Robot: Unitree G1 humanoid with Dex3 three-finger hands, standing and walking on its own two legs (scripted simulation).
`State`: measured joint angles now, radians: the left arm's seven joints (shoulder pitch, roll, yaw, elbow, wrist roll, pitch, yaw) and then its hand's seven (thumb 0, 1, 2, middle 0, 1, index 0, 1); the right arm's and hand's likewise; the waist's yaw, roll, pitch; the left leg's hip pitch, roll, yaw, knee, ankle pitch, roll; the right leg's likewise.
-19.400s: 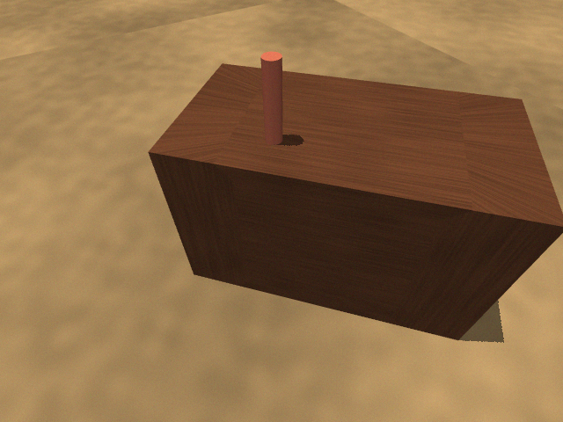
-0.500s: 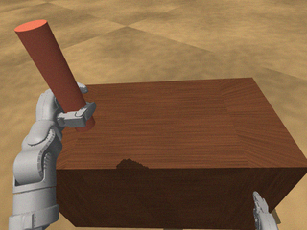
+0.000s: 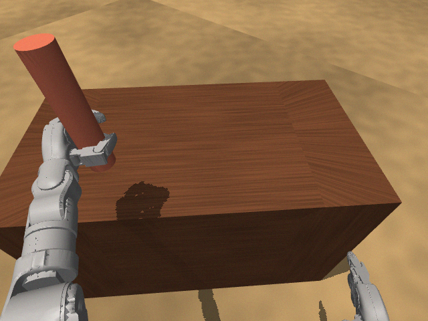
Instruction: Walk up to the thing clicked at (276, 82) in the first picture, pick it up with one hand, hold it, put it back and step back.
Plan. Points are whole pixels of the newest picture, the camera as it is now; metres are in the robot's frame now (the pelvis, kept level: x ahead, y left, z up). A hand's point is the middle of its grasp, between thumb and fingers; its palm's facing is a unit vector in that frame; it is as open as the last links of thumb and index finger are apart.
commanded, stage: crouch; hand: left
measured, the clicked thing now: (75, 114) +0.43 +0.21 +0.19
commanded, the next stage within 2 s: lower in 0.74 s
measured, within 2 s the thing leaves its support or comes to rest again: rests again in 1.88 s
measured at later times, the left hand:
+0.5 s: hand (102, 139) +0.48 +0.21 +0.08, palm faces +0.19 -0.98 +0.00, open 7.1 cm
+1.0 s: hand (107, 143) +0.51 +0.22 +0.05, palm faces +0.18 -0.98 +0.00, open 7.1 cm
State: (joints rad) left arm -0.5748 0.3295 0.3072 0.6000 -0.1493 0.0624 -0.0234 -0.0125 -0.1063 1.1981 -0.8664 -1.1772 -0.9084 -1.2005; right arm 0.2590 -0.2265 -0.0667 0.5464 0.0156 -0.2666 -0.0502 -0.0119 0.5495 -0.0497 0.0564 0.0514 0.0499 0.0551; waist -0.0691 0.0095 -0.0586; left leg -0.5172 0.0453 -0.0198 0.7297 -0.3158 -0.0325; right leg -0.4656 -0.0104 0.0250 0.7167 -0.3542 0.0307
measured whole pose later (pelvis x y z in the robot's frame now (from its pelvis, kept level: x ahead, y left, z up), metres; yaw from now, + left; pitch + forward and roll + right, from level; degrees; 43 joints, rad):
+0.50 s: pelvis +0.01 +0.00 -0.02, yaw -1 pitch +14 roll -2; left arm -0.73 0.43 0.37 0.94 -0.12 -0.19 -0.07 -0.01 -0.11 1.20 -0.87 -1.17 -0.91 -1.20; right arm 0.28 -0.22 -0.04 0.37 -0.01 -0.12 -0.03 -0.01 0.53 -0.05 0.06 0.05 0.05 0.06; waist -0.12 0.00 -0.09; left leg -0.71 0.06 -0.02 0.85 -0.37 -0.03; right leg -0.65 0.01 0.03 0.81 -0.40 0.03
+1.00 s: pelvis +0.02 +0.01 -0.03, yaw -1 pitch +18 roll -3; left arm -0.76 0.44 0.39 1.00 -0.10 -0.25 -0.07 -0.01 -0.11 1.20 -0.87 -1.17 -0.91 -1.19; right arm 0.32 -0.21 -0.03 0.25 -0.02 -0.05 0.01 -0.01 0.52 -0.06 0.06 0.05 0.05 0.06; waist -0.14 0.01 -0.12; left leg -0.83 0.06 -0.03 0.95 -0.42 -0.02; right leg -0.76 0.01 0.03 0.89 -0.43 0.04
